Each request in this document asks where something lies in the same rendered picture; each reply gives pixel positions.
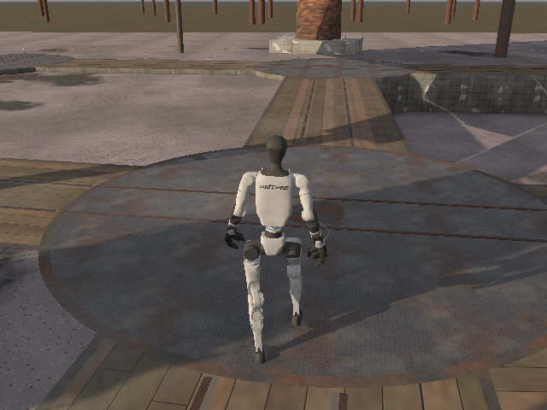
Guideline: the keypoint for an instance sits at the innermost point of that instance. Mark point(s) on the robot left upper arm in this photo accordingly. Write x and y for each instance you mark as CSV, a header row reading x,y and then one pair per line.
x,y
247,180

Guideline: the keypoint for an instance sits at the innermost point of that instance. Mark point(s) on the left robot shin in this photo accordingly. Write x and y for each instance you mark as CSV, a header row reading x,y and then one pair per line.
x,y
256,322

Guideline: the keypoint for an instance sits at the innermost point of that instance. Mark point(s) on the robot left forearm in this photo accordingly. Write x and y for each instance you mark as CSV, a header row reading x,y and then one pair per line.
x,y
233,223

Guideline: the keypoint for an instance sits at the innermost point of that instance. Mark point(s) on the right robot hand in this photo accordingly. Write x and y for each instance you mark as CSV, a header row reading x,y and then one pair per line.
x,y
322,254

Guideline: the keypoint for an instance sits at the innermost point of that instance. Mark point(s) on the robot right forearm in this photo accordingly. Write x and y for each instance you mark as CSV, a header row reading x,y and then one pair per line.
x,y
315,232

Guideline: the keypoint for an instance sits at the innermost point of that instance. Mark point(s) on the right robot foot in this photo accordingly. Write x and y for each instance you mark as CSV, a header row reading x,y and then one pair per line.
x,y
296,319

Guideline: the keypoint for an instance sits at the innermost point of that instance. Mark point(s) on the robot right upper arm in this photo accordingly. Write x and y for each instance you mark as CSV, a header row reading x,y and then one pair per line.
x,y
302,182

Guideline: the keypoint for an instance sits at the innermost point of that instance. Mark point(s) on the left robot hand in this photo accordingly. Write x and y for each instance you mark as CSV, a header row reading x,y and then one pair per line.
x,y
238,237

